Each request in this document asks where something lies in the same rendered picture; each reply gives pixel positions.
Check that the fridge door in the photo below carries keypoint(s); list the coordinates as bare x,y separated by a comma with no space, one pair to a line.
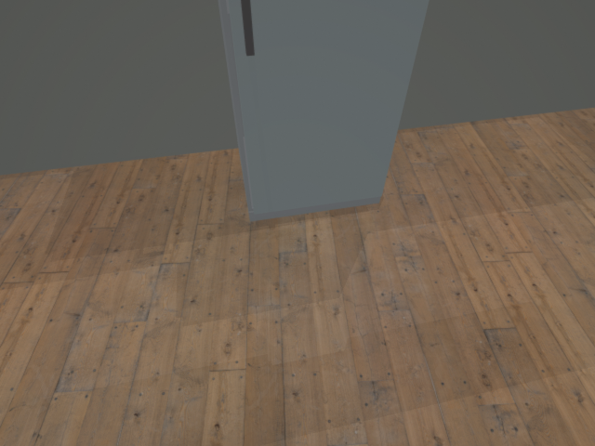
323,96

